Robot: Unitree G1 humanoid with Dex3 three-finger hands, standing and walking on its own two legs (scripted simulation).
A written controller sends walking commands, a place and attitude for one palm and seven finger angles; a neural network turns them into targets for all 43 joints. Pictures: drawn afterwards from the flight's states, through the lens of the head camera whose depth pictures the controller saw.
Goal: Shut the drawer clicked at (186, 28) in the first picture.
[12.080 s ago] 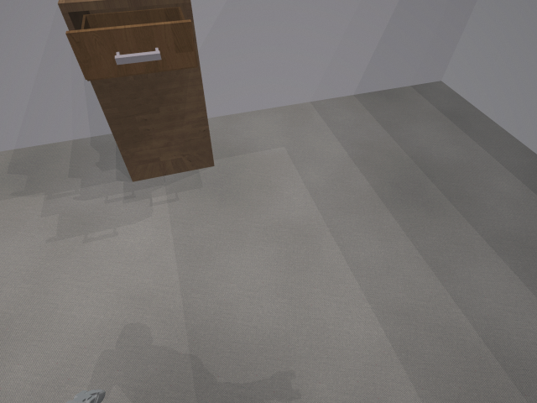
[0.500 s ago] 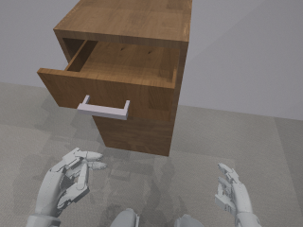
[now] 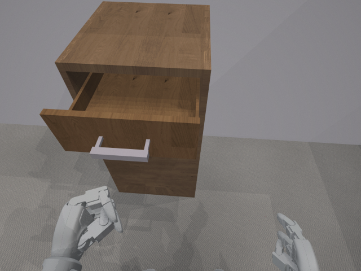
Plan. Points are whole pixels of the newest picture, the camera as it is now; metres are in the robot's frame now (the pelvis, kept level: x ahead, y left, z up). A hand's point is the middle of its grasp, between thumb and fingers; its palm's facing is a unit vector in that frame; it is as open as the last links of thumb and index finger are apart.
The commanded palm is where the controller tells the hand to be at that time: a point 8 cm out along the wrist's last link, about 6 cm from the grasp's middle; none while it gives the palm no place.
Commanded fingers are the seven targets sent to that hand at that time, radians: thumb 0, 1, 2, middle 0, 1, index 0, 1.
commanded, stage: raise the hand and make a fist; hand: left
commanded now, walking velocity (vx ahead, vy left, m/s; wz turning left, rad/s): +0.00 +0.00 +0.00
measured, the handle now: (122, 147) +0.40 +0.17 +0.02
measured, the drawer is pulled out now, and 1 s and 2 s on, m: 0.17 0.17 0.17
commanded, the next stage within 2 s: bring the fist close to the handle in 0.76 s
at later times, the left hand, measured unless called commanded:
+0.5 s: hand (116, 201) +0.22 +0.13 +0.11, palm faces -0.04 -1.00 -0.06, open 3.3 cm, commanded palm +0.19 +0.18 +0.12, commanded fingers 0.00 0.90 0.90 -1.40 -1.60 -1.40 -1.60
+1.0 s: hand (108, 203) +0.22 +0.14 +0.10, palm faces -0.02 -1.00 -0.05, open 3.3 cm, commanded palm +0.20 +0.19 +0.10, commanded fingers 0.00 0.90 0.90 -1.40 -1.60 -1.40 -1.60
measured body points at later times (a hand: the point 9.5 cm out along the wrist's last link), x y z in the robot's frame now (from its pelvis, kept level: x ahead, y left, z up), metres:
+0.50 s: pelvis +0.02 +0.00 +0.02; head +0.03 -0.02 +0.47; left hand +0.22 +0.18 +0.12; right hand +0.19 -0.22 -0.06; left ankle +0.00 +0.11 -0.69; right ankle +0.01 -0.10 -0.69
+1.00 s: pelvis +0.02 -0.01 +0.02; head +0.03 -0.03 +0.47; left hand +0.22 +0.19 +0.11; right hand +0.20 -0.24 -0.05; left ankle +0.00 +0.11 -0.69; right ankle +0.01 -0.10 -0.69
